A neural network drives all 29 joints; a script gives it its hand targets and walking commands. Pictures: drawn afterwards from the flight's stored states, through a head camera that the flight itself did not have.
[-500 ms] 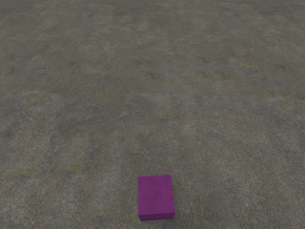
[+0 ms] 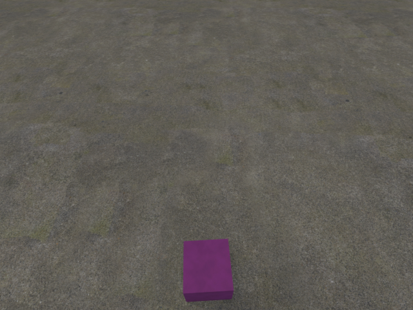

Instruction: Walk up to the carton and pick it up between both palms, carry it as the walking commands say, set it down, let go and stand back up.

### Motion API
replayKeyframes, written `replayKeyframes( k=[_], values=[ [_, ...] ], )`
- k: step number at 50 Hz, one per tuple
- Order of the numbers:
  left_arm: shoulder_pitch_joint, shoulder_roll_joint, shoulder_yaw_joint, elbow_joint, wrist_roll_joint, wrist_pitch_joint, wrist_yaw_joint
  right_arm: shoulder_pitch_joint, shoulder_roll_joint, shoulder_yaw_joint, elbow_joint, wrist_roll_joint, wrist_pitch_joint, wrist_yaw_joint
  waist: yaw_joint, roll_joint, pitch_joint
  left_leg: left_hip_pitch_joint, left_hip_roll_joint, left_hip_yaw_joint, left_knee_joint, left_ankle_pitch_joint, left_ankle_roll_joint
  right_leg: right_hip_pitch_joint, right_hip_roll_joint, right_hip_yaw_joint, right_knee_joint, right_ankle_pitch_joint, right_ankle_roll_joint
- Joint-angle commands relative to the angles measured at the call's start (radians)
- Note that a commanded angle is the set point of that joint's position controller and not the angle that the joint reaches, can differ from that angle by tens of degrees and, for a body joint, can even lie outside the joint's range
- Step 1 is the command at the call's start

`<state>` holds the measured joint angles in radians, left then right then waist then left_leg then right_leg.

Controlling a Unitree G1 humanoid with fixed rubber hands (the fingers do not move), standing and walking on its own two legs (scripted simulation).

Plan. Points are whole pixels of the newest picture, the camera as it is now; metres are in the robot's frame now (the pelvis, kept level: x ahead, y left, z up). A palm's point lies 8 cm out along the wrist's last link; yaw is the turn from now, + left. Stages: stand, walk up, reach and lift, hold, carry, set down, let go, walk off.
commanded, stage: stand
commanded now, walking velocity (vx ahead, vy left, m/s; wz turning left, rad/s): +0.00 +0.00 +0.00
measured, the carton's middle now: (207, 270) +0.40 +0.06 -0.70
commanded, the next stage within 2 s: reach and lift in 0.14 s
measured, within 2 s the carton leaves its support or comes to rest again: neither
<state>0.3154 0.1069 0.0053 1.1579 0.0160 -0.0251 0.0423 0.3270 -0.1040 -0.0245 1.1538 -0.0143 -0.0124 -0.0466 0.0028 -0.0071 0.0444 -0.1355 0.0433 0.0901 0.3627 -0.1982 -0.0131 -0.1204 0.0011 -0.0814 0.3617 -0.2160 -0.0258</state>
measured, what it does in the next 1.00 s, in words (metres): lowers itself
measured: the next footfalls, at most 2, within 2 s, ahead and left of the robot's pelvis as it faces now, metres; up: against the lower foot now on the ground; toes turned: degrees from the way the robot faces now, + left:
none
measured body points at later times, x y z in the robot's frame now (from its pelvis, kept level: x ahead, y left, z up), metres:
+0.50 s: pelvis +0.00 +0.01 -0.02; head +0.07 +0.01 +0.42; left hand +0.13 +0.21 -0.16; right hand +0.14 -0.18 -0.16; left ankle +0.00 +0.12 -0.75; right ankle -0.01 -0.10 -0.75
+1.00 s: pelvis -0.08 +0.04 -0.09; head +0.05 +0.04 +0.34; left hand +0.17 +0.23 -0.20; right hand +0.19 -0.18 -0.19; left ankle +0.00 +0.12 -0.75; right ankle -0.01 -0.10 -0.75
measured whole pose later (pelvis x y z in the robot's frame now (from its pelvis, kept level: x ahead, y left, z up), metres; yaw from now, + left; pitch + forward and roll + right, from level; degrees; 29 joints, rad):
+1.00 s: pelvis -0.08 +0.04 -0.09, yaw -1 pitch +12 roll -1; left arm -0.16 0.09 0.07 0.46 -0.02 0.50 0.06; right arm -0.24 -0.21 -0.08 0.58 0.01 0.45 0.09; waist 0.03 0.00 0.07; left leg -0.88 0.03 0.10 1.06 -0.40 0.06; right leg -0.87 -0.03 -0.02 1.05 -0.40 0.01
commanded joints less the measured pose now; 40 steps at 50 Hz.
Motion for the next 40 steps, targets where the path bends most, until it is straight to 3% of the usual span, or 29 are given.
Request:
replayKeyframes(
  k=[1,7,8,9,10,11,13,14,16,18,20,25,29,32,36,40],
  values=[
    [0.083,0.064,0.006,-0.007,0.000,-0.003,0.002,0.089,-0.062,-0.011,0.000,-0.001,-0.002,-0.003,0.001,0.006,0.051,-0.008,0.079,-0.082,-0.068,0.083,0.011,-0.058,-0.103,0.102,-0.071,0.123,0.002],
    [0.088,0.064,0.005,-0.013,0.000,-0.005,0.001,0.096,-0.058,-0.013,0.000,-0.001,-0.001,-0.003,0.002,0.006,0.056,-0.009,0.080,-0.081,-0.067,0.079,0.008,-0.065,-0.102,0.104,-0.073,0.115,0.000],
    [-0.832,0.187,0.001,-0.732,-0.106,0.007,-0.016,-0.896,-0.175,0.125,-0.731,0.121,0.013,0.011,0.024,0.001,-0.172,-0.358,-0.078,-0.029,0.139,-0.274,0.028,-0.398,0.019,0.073,0.086,-0.302,0.002],
    [-0.624,0.195,0.018,-0.505,-0.051,0.121,0.002,-0.702,-0.218,0.067,-0.523,0.102,0.122,-0.017,0.062,-0.029,-0.167,-0.287,-0.031,-0.017,0.197,-0.271,0.069,-0.389,-0.038,0.056,0.114,-0.367,-0.020],
    [-0.527,0.206,-0.023,-0.550,-0.080,0.207,0.007,-0.600,-0.230,0.084,-0.558,0.106,0.195,-0.031,0.046,-0.025,-0.180,-0.275,-0.002,-0.006,0.219,-0.266,0.071,-0.371,-0.078,0.054,0.106,-0.317,-0.026],
    [-0.509,0.204,-0.053,-0.556,-0.119,0.290,0.009,-0.551,-0.198,0.112,-0.541,0.140,0.282,-0.038,0.037,-0.037,-0.202,-0.271,-0.006,0.000,0.222,-0.257,0.072,-0.392,-0.076,0.062,0.112,-0.307,-0.031],
    [-0.346,0.178,-0.094,-0.418,-0.180,0.487,-0.004,-0.348,-0.146,0.157,-0.427,0.205,0.483,-0.042,-0.010,-0.051,-0.191,-0.259,-0.038,0.012,0.231,-0.218,0.076,-0.435,-0.070,0.088,0.094,-0.323,-0.057],
    [-0.277,0.157,-0.104,-0.393,-0.199,0.567,-0.016,-0.285,-0.109,0.160,-0.368,0.220,0.569,-0.040,-0.012,-0.067,-0.167,-0.239,-0.049,-0.002,0.263,-0.152,0.078,-0.496,-0.070,0.108,0.093,-0.296,-0.061],
    [-0.192,0.135,-0.107,-0.369,-0.200,0.677,-0.035,-0.222,-0.054,0.158,-0.320,0.231,0.686,-0.029,0.003,-0.047,-0.171,-0.254,-0.066,-0.058,0.261,0.011,0.091,-0.482,-0.044,0.132,0.115,-0.099,-0.057],
    [-0.148,0.157,-0.071,-0.394,-0.153,0.717,-0.046,-0.177,-0.063,0.124,-0.360,0.182,0.726,-0.010,-0.007,-0.021,-0.205,-0.273,-0.076,-0.093,0.217,0.119,0.097,-0.369,-0.004,0.142,0.142,0.158,-0.041],
    [-0.183,0.159,-0.001,-0.492,-0.080,0.710,-0.056,-0.211,-0.074,0.075,-0.450,0.094,0.718,0.012,-0.002,0.004,-0.205,-0.259,-0.082,-0.109,0.195,0.213,0.083,-0.318,0.006,0.166,0.153,0.303,-0.031],
    [-0.306,0.102,0.094,-0.774,0.050,0.590,-0.051,-0.368,-0.101,-0.050,-0.722,-0.067,0.590,0.050,0.004,0.009,-0.335,-0.303,-0.063,-0.103,0.289,0.343,0.058,-0.308,0.020,0.146,0.291,0.352,-0.012],
    [-0.236,0.064,0.101,-0.800,0.048,0.509,-0.054,-0.295,-0.107,-0.054,-0.758,-0.065,0.505,0.086,0.010,-0.007,-0.497,-0.347,-0.051,-0.115,0.406,0.482,0.039,-0.379,0.029,0.135,0.403,0.417,0.001],
    [-0.184,0.051,0.088,-0.799,0.029,0.473,-0.047,-0.248,-0.105,-0.034,-0.748,-0.035,0.465,0.105,0.031,-0.001,-0.559,-0.356,-0.050,-0.125,0.445,0.509,0.028,-0.436,0.033,0.144,0.443,0.406,0.012],
    [-0.186,0.030,0.060,-0.801,0.004,0.452,-0.030,-0.259,-0.117,-0.028,-0.721,-0.006,0.432,0.114,0.044,0.009,-0.501,-0.410,-0.051,-0.119,0.446,0.334,0.028,-0.525,0.040,0.140,0.454,0.233,0.008],
    [-0.293,0.020,0.052,-0.812,-0.011,0.457,-0.016,-0.385,-0.146,-0.047,-0.724,0.005,0.420,0.117,0.041,0.023,-0.342,-0.512,-0.040,-0.119,0.425,-0.055,0.034,-0.613,0.038,0.114,0.473,-0.080,-0.009]
  ],
)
